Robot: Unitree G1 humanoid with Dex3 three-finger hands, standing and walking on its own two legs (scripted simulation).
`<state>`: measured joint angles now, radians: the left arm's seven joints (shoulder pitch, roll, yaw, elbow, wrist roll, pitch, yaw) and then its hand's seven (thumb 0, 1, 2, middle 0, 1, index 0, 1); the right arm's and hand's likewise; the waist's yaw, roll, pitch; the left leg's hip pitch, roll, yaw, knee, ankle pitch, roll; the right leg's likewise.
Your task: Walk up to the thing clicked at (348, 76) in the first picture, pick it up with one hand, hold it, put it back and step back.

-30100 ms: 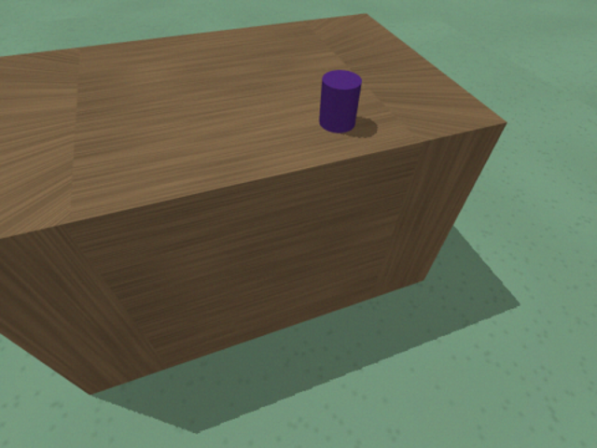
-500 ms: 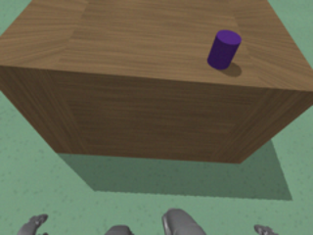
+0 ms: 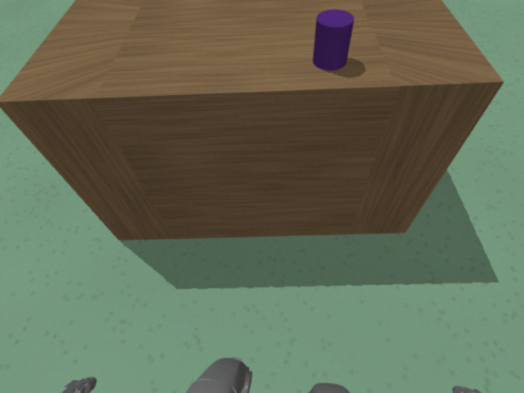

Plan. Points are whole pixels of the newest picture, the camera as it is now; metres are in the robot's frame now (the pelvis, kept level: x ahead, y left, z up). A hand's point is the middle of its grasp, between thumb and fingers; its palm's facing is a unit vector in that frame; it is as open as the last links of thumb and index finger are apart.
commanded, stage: step back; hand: right
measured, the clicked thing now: (332, 40) +0.88 -0.15 +0.04
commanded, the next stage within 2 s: stand in 1.64 s
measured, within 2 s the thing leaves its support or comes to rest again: neither
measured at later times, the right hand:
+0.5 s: hand out of the picture -0.03 -0.28 -0.14, palm faces -0.05 +0.91 -0.41, open 7.4 cm
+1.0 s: hand out of the picture -0.15 -0.26 -0.15, palm faces -0.06 +0.94 -0.35, open 7.4 cm
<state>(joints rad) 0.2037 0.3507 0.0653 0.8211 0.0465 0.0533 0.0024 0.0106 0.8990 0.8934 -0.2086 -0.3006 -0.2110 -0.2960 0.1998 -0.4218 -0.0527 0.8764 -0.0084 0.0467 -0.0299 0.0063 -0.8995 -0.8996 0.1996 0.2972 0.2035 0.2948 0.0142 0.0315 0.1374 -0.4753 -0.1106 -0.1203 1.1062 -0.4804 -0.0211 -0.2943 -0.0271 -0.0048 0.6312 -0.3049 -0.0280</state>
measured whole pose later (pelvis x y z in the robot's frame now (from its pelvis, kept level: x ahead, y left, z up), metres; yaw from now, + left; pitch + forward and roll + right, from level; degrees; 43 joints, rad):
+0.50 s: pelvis -0.17 -0.01 -0.01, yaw -1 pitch -2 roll +0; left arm 0.21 0.40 0.06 0.90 0.02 0.04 0.00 0.01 0.90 0.89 -0.20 -0.30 -0.21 -0.30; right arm 0.09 -0.39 -0.05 0.84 -0.04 0.03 0.00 0.01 -0.90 -0.90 0.20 0.30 0.21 0.30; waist 0.03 0.00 0.14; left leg -0.40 0.06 0.04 0.65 -0.21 0.01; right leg -0.21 0.02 0.04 0.67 -0.46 0.00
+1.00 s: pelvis -0.22 -0.01 +0.00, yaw +2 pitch -3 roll +1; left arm 0.21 0.41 0.06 0.99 0.02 0.01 -0.02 0.01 0.90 0.89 -0.20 -0.30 -0.21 -0.30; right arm 0.21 -0.34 -0.05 0.98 -0.04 -0.03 0.02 0.01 -0.90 -0.90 0.20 0.30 0.21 0.30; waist 0.00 -0.03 0.06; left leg -0.23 -0.01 -0.02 0.54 -0.27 0.01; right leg -0.31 -0.03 0.00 0.74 -0.49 -0.02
